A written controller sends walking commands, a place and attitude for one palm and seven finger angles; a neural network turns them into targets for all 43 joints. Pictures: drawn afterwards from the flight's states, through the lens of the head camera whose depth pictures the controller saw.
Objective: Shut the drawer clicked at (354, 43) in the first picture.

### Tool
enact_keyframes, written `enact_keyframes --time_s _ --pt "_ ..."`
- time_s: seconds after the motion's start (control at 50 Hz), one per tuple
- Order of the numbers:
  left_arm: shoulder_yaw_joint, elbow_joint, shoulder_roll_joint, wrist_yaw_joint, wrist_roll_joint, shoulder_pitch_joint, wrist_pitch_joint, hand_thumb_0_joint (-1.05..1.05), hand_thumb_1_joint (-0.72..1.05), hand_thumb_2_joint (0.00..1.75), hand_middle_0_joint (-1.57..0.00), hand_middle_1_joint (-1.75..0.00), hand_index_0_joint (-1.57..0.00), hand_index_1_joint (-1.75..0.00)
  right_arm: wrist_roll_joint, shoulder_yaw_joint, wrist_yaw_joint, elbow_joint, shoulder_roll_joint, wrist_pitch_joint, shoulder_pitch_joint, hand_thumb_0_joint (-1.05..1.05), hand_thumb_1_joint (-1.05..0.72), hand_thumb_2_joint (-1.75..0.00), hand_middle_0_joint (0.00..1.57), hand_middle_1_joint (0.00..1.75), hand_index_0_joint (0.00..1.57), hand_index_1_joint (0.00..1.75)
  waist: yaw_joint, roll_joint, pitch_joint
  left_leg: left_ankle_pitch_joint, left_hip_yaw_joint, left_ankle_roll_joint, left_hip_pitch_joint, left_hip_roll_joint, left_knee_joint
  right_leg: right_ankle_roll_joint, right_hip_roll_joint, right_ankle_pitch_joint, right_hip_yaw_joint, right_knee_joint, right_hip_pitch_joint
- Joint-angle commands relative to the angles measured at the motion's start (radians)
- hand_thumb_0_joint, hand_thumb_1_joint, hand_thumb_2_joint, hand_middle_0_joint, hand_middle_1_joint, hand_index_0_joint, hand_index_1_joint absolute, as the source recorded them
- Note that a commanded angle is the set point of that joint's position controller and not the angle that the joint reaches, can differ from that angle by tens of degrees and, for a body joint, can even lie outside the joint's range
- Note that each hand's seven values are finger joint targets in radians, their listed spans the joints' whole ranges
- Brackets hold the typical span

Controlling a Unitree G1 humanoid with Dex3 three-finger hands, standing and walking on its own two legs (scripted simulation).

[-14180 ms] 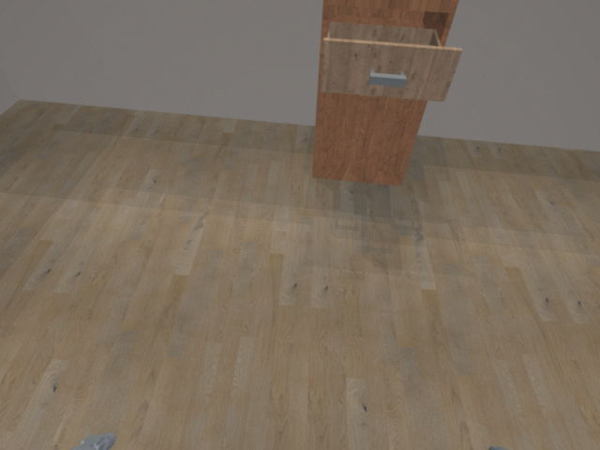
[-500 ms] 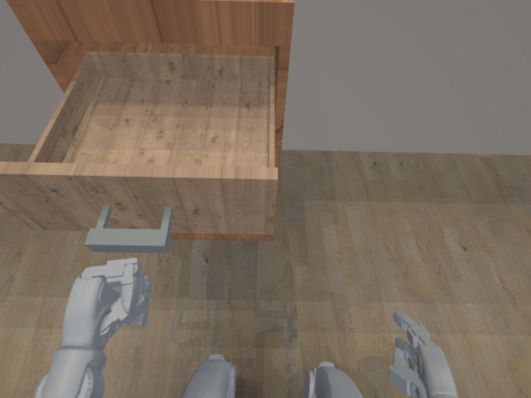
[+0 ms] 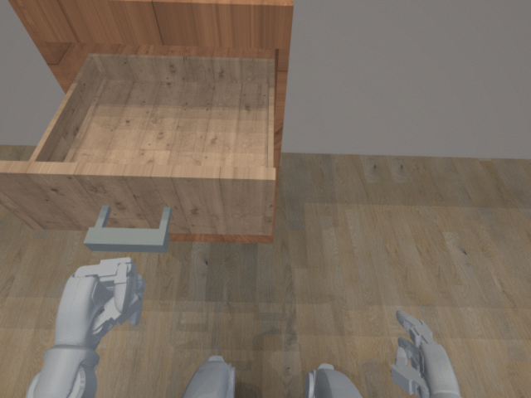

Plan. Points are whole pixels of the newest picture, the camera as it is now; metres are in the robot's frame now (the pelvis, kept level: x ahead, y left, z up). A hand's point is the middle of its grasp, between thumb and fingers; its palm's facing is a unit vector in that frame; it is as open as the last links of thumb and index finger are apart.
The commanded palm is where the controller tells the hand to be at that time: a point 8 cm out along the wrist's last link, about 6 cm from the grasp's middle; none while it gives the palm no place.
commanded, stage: push the drawer shut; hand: left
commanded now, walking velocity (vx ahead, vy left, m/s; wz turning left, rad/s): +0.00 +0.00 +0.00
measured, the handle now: (132, 226) +0.35 +0.22 +0.05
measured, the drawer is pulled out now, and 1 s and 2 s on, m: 0.29 0.21 0.08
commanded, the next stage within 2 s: none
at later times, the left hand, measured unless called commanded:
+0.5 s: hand (139, 271) +0.28 +0.19 +0.04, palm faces +0.02 -1.00 -0.05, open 2.8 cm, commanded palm +0.29 +0.24 +0.05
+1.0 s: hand (150, 225) +0.35 +0.19 +0.04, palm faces +0.01 -1.00 -0.05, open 3.0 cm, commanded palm +0.35 +0.24 +0.05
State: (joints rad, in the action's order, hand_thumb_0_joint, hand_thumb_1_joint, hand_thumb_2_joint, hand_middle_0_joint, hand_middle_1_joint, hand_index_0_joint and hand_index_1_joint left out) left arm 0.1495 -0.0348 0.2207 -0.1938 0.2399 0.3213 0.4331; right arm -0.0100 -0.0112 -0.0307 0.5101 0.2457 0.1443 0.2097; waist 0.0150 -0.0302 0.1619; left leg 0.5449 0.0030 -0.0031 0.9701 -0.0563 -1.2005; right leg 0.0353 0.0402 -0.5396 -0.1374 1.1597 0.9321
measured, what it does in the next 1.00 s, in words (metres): stands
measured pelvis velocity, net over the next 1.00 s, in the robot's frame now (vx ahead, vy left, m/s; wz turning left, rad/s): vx -0.02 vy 0.01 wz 0.00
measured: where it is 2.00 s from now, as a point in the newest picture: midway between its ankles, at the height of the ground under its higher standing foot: outside the picture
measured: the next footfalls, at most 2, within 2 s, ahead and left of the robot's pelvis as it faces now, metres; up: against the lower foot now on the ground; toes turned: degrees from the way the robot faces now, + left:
none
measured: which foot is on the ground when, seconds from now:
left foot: down 0.00-1.00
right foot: down 0.00-1.00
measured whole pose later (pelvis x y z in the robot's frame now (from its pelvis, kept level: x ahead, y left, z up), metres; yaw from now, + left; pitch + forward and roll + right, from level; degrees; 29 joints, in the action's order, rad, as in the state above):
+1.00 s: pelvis -0.02 +0.01 +0.00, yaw +0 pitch +18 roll -2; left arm 0.20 -0.58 0.28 -0.17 0.18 -0.30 0.43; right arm -0.01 -0.04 -0.04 0.62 0.26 0.11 0.24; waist 0.05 -0.02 0.12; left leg 0.48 -0.01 0.02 1.00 -0.04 -1.16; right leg 0.02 0.05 -0.47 -0.12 1.12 0.96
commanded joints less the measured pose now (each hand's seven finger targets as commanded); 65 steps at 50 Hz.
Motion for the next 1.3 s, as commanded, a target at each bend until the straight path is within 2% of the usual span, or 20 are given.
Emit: enact_keyframes --time_s 0.0,0.12,0.2,0.26,0.3,0.36,0.5,0.54,0.6,0.64,0.7,0.76,0.8,0.82,0.9,1.04,1.12,1.2,1.24,1.28 --pt "0.074 0.182 0.136 -0.011 0.017 -0.156 0.065 0.0 0.9 0.9 -1.4 -1.6 -1.4 -1.6 -0.008 0.055 -0.016 -0.125 0.133 0.053 -0.011 0.0 -0.9 -0.9 0.2 0.3 0.2 0.3 0.028 -0.018 0.238 -0.253 0.019 0.03 -0.136 0.05 0.152 -0.016 -0.038 0.224 0.104 -0.178 -0.185" --pt "0.094 0.113 0.148 -0.017 0.02 -0.213 0.031 0.0 0.9 0.9 -1.4 -1.6 -1.4 -1.6 -0.009 0.052 -0.012 -0.114 0.136 0.049 -0.002 0.0 -0.9 -0.9 0.2 0.3 0.2 0.3 0.016 -0.018 0.271 -0.281 0.017 0.028 -0.156 0.051 0.172 -0.017 -0.036 0.264 0.102 -0.182 -0.221" --pt "0.093 0.08 0.155 -0.008 0.021 -0.323 0.033 0.0 0.9 0.9 -1.4 -1.6 -1.4 -1.6 -0.007 0.05 -0.016 -0.094 0.142 0.046 -0.001 0.0 -0.9 -0.9 0.2 0.3 0.2 0.3 0.045 0.025 0.236 -0.254 0.022 0.031 -0.127 0.047 0.161 -0.023 -0.037 0.234 0.105 -0.189 -0.193" --pt "0.063 0.082 0.134 -0.008 0.014 -0.429 0.053 0.0 0.9 0.9 -1.4 -1.6 -1.4 -1.6 -0.008 0.05 -0.017 -0.079 0.141 0.054 -0.005 0.0 -0.9 -0.9 0.2 0.3 0.2 0.3 0.054 -0.024 0.25 -0.22 0.022 0.029 -0.151 0.05 0.164 -0.021 -0.032 0.189 0.107 -0.192 -0.164" --pt "0.083 0.059 0.161 -0.003 0.01 -0.448 0.059 0.0 0.9 0.9 -1.4 -1.6 -1.4 -1.6 -0.008 0.051 -0.022 -0.069 0.148 0.055 -0.003 0.0 -0.9 -0.9 0.2 0.3 0.2 0.3 0.051 -0.009 0.254 -0.218 0.03 0.031 -0.152 0.046 0.168 -0.017 -0.035 0.176 0.102 -0.189 -0.15" --pt "0.038 0.056 0.133 -0.006 0.003 -0.544 0.061 0.0 0.9 0.9 -1.4 -1.6 -1.4 -1.6 -0.01 0.05 -0.025 -0.054 0.146 0.062 -0.006 0.0 -0.9 -0.9 0.2 0.3 0.2 0.3 0.061 -0.053 0.281 -0.194 0.033 0.029 -0.188 0.049 0.173 -0.017 -0.031 0.157 0.102 -0.19 -0.128" --pt "0.044 -0.028 0.158 0.009 -0.003 -0.685 0.038 0.0 0.9 0.9 -1.4 -1.6 -1.4 -1.6 -0.014 0.041 -0.036 -0.033 0.154 0.058 -0.005 0.0 -0.9 -0.9 0.2 0.3 0.2 0.3 0.076 0.004 0.272 -0.124 0.041 0.033 -0.159 0.047 0.189 -0.02 -0.033 0.09 0.104 -0.207 -0.126" --pt "0.027 -0.039 0.143 0.014 -0.009 -0.724 0.036 0.0 0.9 0.9 -1.4 -1.6 -1.4 -1.6 -0.016 0.039 -0.035 -0.035 0.151 0.057 -0.009 0.0 -0.9 -0.9 0.2 0.3 0.2 0.3 0.069 -0.049 0.28 -0.122 0.04 0.028 -0.184 0.05 0.198 -0.016 -0.031 0.095 0.1 -0.203 -0.115" --pt "0.057 -0.072 0.181 0.031 -0.017 -0.768 0.031 0.0 0.9 0.9 -1.4 -1.6 -1.4 -1.6 -0.016 0.038 -0.037 -0.028 0.157 0.055 -0.003 0.0 -0.9 -0.9 0.2 0.3 0.2 0.3 0.068 -0.029 0.293 -0.112 0.045 0.029 -0.19 0.048 0.207 -0.015 -0.033 0.09 0.099 -0.207 -0.118" --pt "0.033 -0.095 0.154 0.036 -0.023 -0.797 0.031 0.0 0.9 0.9 -1.4 -1.6 -1.4 -1.6 -0.015 0.035 -0.034 -0.028 0.152 0.052 0.0 0.0 -0.9 -0.9 0.2 0.3 0.2 0.3 0.067 -0.052 0.289 -0.113 0.046 0.023 -0.203 0.051 0.215 -0.014 -0.031 0.096 0.095 -0.206 -0.112" --pt "0.045 -0.166 0.174 0.047 -0.032 -0.859 0.029 0.0 0.9 0.9 -1.4 -1.6 -1.4 -1.6 -0.015 0.033 -0.035 -0.019 0.159 0.044 0.011 0.0 -0.9 -0.9 0.2 0.3 0.2 0.3 0.082 -0.002 0.26 -0.078 0.05 0.027 -0.177 0.048 0.22 -0.016 -0.034 0.07 0.095 -0.212 -0.101" --pt "0.042 -0.193 0.166 0.052 -0.039 -0.902 0.036 0.0 0.9 0.9 -1.4 -1.6 -1.4 -1.6 -0.013 0.034 -0.031 -0.017 0.157 0.038 0.018 0.0 -0.9 -0.9 0.2 0.3 0.2 0.3 0.074 -0.043 0.29 -0.093 0.044 0.023 -0.203 0.051 0.223 -0.014 -0.031 0.088 0.098 -0.213 -0.107" --pt "0.071 -0.221 0.203 0.057 -0.043 -0.933 0.042 0.0 0.9 0.9 -1.4 -1.6 -1.4 -1.6 -0.01 0.035 -0.031 -0.01 0.164 0.03 0.03 0.0 -0.9 -0.9 0.2 0.3 0.2 0.3 0.076 -0.013 0.303 -0.112 0.047 0.026 -0.192 0.048 0.22 -0.015 -0.033 0.099 0.099 -0.208 -0.118" --pt "0.054 -0.247 0.179 0.053 -0.045 -0.943 0.042 0.0 0.9 0.9 -1.4 -1.6 -1.4 -1.6 -0.011 0.033 -0.029 -0.013 0.159 0.026 0.031 0.0 -0.9 -0.9 0.2 0.3 0.2 0.3 0.078 -0.007 0.296 -0.108 0.045 0.025 -0.19 0.049 0.225 -0.016 -0.032 0.096 0.1 -0.213 -0.122" --pt "0.122 -0.304 0.26 0.051 -0.045 -1.005 0.051 0.0 0.9 0.9 -1.4 -1.6 -1.4 -1.6 -0.009 0.035 -0.03 -0.001 0.167 0.01 0.047 0.0 -0.9 -0.9 0.2 0.3 0.2 0.3 0.073 -0.015 0.311 -0.115 0.039 0.026 -0.179 0.047 0.219 -0.015 -0.034 0.099 0.11 -0.216 -0.141" --pt "0.1 -0.383 0.218 0.035 -0.045 -1.08 0.068 0.0 0.9 0.9 -1.4 -1.6 -1.4 -1.6 -0.006 0.041 -0.021 0.015 0.166 -0.013 0.08 0.0 -0.9 -0.9 0.2 0.3 0.2 0.3 0.087 -0.05 0.336 -0.197 0.045 0.019 -0.241 0.042 0.225 -0.013 -0.038 0.174 0.094 -0.207 -0.116" --pt "0.133 -0.447 0.258 0.038 -0.053 -1.127 0.08 0.0 0.9 0.9 -1.4 -1.6 -1.4 -1.6 -0.004 0.042 -0.017 0.028 0.173 -0.027 0.099 0.0 -0.9 -0.9 0.2 0.3 0.2 0.3 0.091 -0.02 0.328 -0.19 0.043 0.021 -0.218 0.041 0.223 -0.014 -0.04 0.17 0.098 -0.21 -0.123" --pt "0.12 -0.458 0.25 0.038 -0.062 -1.185 0.098 0.0 0.9 0.9 -1.4 -1.6 -1.4 -1.6 0.001 0.047 -0.013 0.033 0.174 -0.037 0.115 0.0 -0.9 -0.9 0.2 0.3 0.2 0.3 0.094 -0.065 0.371 -0.238 0.048 0.019 -0.26 0.04 0.218 -0.01 -0.041 0.203 0.094 -0.195 -0.105" --pt "0.136 -0.504 0.264 0.039 -0.063 -1.207 0.097 0.0 0.9 0.9 -1.4 -1.6 -1.4 -1.6 0.001 0.047 -0.012 0.044 0.175 -0.047 0.123 0.0 -0.9 -0.9 0.2 0.3 0.2 0.3 0.104 -0.022 0.358 -0.231 0.043 0.021 -0.24 0.039 0.214 -0.016 -0.042 0.205 0.098 -0.206 -0.116" --pt "0.141 -0.52 0.274 0.038 -0.068 -1.254 0.104 0.0 0.9 0.9 -1.4 -1.6 -1.4 -1.6 0.002 0.046 -0.012 0.05 0.173 -0.053 0.126 0.0 -0.9 -0.9 0.2 0.3 0.2 0.3 0.108 -0.044 0.352 -0.234 0.042 0.02 -0.238 0.039 0.213 -0.015 -0.041 0.21 0.099 -0.204 -0.112"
